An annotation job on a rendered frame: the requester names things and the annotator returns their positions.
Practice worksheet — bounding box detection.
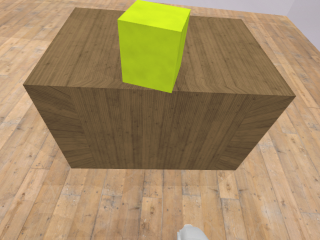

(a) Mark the robot right thigh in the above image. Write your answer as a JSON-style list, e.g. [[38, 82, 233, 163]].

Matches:
[[177, 226, 209, 240]]

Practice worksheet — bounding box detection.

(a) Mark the pedestal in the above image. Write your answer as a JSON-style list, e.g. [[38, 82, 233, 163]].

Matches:
[[23, 7, 296, 171]]

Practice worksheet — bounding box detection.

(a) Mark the carton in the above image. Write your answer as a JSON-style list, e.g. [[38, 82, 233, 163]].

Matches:
[[117, 0, 191, 93]]

